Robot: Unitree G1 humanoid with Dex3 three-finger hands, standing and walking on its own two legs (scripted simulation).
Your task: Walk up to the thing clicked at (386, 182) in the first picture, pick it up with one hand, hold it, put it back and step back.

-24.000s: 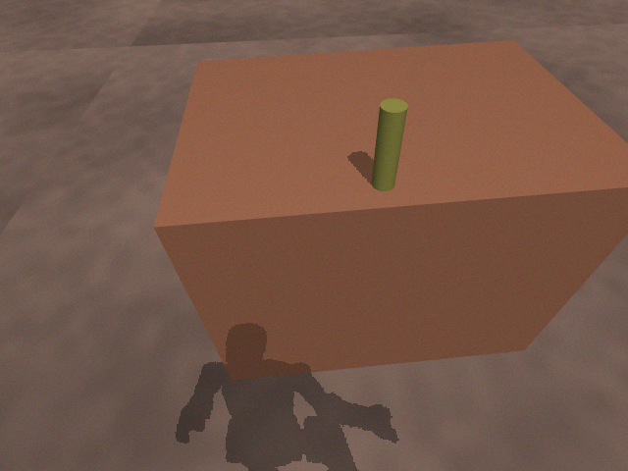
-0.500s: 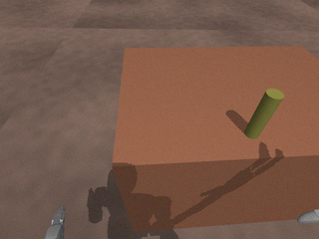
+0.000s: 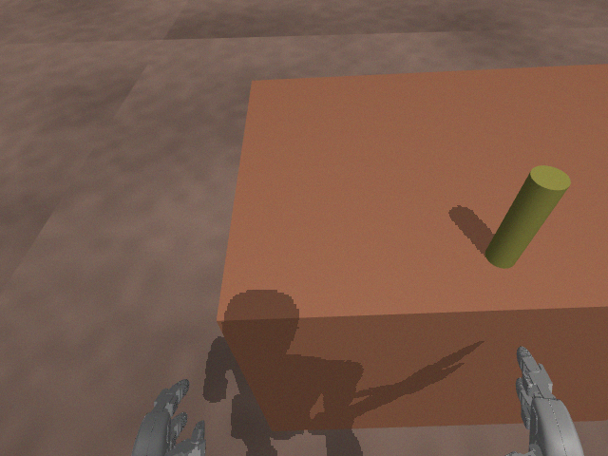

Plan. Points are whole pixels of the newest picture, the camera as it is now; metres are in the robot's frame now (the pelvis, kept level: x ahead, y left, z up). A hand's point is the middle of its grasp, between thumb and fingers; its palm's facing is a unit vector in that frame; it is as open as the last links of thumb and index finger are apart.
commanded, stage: home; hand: right
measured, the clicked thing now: (522, 222) +0.41 -0.29 +0.06
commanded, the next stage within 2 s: none
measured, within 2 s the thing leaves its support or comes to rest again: neither
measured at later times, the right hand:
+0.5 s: hand (450, 419) +0.19 -0.17 -0.10, palm faces +0.08 +0.97 -0.23, open 17.6 cm
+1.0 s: hand out of the picture +0.08 -0.28 -0.14, palm faces -0.10 +0.91 -0.41, open 17.6 cm
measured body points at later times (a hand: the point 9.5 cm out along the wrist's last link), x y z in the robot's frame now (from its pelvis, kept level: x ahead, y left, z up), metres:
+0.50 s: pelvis +0.01 +0.00 +0.00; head +0.03 +0.01 +0.45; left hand +0.13 +0.25 -0.11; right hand +0.19 -0.22 -0.09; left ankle -0.03 +0.13 -0.74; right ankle +0.03 -0.13 -0.74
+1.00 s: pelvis +0.00 -0.01 +0.00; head -0.01 +0.00 +0.45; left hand +0.06 +0.30 -0.13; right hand +0.08 -0.32 -0.11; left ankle -0.03 +0.13 -0.74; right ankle +0.03 -0.13 -0.74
